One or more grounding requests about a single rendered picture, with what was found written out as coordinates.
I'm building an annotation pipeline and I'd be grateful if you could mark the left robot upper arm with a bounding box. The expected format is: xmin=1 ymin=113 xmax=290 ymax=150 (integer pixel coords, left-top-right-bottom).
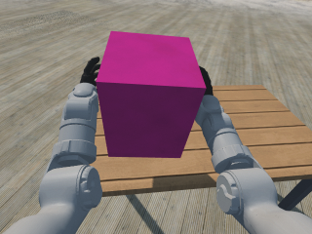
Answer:
xmin=3 ymin=164 xmax=102 ymax=234

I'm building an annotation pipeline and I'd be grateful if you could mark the robot left hand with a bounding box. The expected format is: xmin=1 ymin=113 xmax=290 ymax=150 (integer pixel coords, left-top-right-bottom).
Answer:
xmin=80 ymin=57 xmax=101 ymax=92

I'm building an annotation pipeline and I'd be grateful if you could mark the carton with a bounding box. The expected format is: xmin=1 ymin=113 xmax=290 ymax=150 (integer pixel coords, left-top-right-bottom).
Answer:
xmin=96 ymin=31 xmax=207 ymax=158

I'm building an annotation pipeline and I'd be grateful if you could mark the robot right forearm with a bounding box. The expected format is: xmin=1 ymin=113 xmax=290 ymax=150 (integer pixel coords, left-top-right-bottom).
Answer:
xmin=195 ymin=95 xmax=278 ymax=199

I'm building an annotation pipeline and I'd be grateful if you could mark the robot left forearm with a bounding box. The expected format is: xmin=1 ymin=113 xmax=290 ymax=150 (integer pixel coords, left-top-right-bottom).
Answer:
xmin=38 ymin=83 xmax=99 ymax=206

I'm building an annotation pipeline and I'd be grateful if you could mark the table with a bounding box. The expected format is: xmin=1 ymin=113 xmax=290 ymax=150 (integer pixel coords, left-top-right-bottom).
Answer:
xmin=89 ymin=85 xmax=312 ymax=212

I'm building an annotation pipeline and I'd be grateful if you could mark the robot right hand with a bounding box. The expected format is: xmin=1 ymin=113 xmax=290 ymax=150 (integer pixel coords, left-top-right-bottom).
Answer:
xmin=199 ymin=66 xmax=214 ymax=96

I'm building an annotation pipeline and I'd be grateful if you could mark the right robot upper arm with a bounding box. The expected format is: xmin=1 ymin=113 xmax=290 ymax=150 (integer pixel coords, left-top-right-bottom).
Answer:
xmin=216 ymin=168 xmax=312 ymax=234

